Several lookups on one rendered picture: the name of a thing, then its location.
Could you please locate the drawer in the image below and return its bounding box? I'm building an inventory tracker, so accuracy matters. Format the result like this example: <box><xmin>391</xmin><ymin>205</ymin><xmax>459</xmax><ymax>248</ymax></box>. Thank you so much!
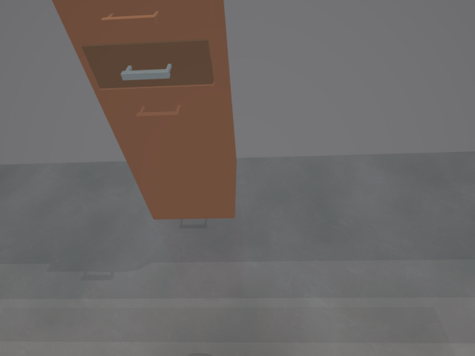
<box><xmin>82</xmin><ymin>39</ymin><xmax>214</xmax><ymax>88</ymax></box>

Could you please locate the cabinet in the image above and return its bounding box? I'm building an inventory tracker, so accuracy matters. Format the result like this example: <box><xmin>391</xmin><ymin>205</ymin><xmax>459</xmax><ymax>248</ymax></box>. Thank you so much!
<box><xmin>52</xmin><ymin>0</ymin><xmax>237</xmax><ymax>220</ymax></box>

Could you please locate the handle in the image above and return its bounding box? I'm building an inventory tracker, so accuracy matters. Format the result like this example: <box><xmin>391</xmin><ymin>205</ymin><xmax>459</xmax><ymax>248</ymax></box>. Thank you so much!
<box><xmin>121</xmin><ymin>64</ymin><xmax>171</xmax><ymax>80</ymax></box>
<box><xmin>136</xmin><ymin>111</ymin><xmax>180</xmax><ymax>121</ymax></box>
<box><xmin>101</xmin><ymin>15</ymin><xmax>158</xmax><ymax>28</ymax></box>

